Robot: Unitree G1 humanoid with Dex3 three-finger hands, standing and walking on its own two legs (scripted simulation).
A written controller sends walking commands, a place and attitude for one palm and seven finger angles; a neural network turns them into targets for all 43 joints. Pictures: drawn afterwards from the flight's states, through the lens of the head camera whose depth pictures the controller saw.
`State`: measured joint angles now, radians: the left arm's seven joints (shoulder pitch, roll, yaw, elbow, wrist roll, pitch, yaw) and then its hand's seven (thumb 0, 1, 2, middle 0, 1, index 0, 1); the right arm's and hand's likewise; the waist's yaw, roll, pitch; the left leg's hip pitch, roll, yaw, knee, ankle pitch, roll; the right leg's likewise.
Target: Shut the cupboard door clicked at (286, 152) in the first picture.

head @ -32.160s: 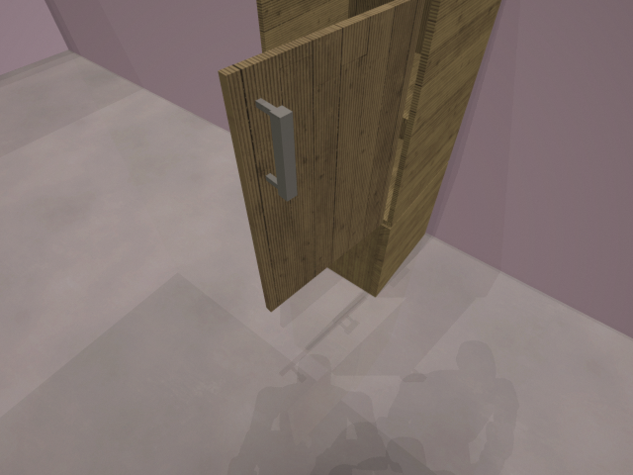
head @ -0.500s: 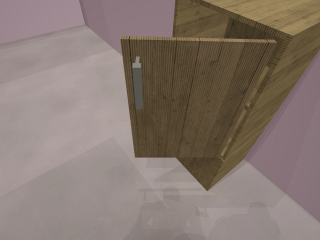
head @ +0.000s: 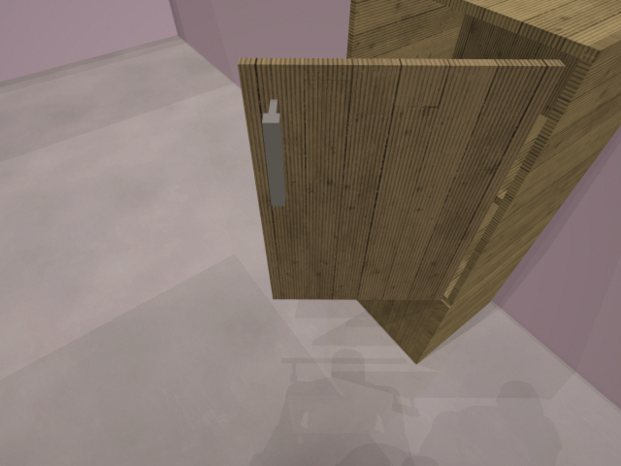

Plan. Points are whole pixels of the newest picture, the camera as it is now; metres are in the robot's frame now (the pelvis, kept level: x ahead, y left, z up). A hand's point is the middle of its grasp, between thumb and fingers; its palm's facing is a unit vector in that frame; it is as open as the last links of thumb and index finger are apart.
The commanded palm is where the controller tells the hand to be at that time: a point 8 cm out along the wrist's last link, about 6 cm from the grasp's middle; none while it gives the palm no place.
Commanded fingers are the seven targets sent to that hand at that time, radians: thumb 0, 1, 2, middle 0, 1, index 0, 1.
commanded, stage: look again from close up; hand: left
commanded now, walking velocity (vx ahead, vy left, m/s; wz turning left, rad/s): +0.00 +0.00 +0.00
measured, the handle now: (276, 155) +0.51 +0.08 +0.12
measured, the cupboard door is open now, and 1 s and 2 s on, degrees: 53 53 53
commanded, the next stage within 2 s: shuffle to correct the standing spot in 0.38 s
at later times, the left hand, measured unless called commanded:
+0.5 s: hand out of the picture +0.06 +0.17 -0.17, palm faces -0.02 -0.97 -0.22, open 7.3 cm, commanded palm none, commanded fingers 0.00 0.90 0.90 -0.20 -0.30 -0.20 -0.30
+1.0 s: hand out of the picture +0.00 +0.10 -0.18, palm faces +0.05 -0.98 -0.18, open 7.3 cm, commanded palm none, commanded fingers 0.00 0.90 0.90 -0.20 -0.30 -0.20 -0.30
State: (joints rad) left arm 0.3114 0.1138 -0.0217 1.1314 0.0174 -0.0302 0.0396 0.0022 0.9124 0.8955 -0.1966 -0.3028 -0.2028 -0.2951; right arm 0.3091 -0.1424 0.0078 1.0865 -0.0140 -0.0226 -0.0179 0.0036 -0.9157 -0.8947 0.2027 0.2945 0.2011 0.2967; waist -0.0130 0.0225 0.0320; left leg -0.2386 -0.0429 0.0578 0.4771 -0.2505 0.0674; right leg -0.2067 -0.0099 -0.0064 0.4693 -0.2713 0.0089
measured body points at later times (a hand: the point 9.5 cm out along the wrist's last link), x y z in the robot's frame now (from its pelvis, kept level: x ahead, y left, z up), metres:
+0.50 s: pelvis +0.02 -0.02 +0.00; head +0.03 -0.02 +0.45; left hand +0.06 +0.22 -0.15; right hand +0.05 -0.26 -0.15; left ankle +0.00 +0.07 -0.74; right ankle -0.01 -0.13 -0.74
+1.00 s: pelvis +0.04 -0.07 -0.01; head +0.08 -0.06 +0.44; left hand +0.00 +0.15 -0.17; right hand +0.05 -0.30 -0.16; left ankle -0.01 +0.05 -0.70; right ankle -0.01 -0.13 -0.74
